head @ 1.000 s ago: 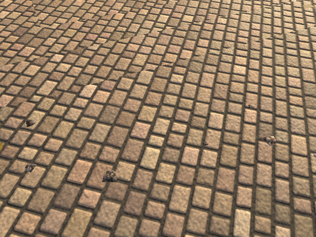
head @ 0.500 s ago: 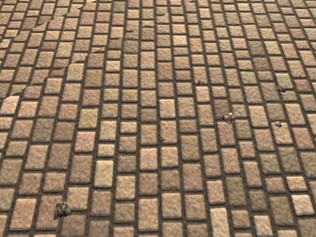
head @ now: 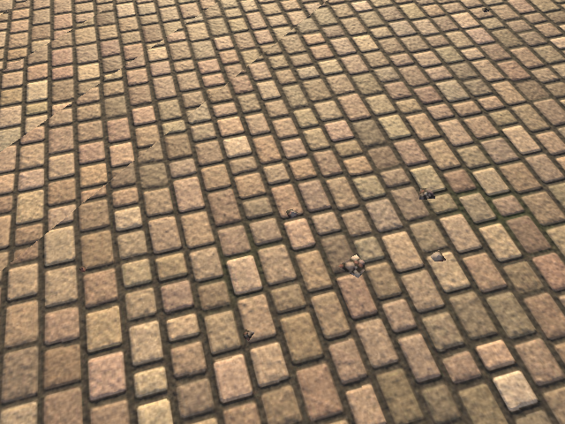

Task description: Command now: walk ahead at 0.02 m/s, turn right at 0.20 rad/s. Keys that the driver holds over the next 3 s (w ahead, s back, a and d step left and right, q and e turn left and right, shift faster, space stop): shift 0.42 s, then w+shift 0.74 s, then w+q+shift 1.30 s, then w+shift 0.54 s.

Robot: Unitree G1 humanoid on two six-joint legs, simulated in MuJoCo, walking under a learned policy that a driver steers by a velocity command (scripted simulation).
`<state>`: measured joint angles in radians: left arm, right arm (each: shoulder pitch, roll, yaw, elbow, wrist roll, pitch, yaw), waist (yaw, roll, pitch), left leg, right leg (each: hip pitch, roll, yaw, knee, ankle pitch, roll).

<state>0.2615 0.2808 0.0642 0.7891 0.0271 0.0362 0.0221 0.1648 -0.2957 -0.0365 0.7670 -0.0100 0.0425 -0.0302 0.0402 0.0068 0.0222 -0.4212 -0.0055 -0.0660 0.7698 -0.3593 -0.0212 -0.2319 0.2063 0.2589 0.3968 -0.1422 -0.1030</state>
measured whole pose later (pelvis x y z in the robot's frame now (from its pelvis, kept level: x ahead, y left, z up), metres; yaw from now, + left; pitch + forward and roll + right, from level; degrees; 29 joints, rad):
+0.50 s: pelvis +0.03 +0.04 +0.00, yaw -1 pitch -1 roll +0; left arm 0.24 0.26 0.02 0.98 0.02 0.03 0.02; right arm 0.24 -0.25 -0.01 0.89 -0.02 0.02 -0.01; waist 0.00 0.01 0.01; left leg -0.19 -0.06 -0.04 0.50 -0.36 0.06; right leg -0.13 0.03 0.09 0.48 -0.38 -0.03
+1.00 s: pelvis +0.24 +0.04 -0.01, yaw +0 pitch +3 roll +0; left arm -0.05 0.27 0.01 0.76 0.04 -0.04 -0.08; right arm 0.56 -0.24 -0.04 0.99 -0.01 -0.11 0.01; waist -0.09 -0.01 0.01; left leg 0.24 -0.03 -0.01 0.02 -0.31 0.03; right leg -0.72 -0.08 -0.07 0.72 -0.06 -0.07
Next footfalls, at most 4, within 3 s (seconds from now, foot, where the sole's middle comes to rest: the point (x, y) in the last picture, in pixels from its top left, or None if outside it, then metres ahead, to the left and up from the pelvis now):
0.08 left None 0.08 0.14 -0.78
0.38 right None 0.03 -0.08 -0.78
1.10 right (349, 414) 0.51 -0.09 -0.78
1.58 left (293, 262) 0.93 0.05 -0.78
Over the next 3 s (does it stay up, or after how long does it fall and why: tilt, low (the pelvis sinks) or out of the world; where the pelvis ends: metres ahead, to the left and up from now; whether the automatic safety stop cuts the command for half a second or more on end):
stays up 1.72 0.78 -0.05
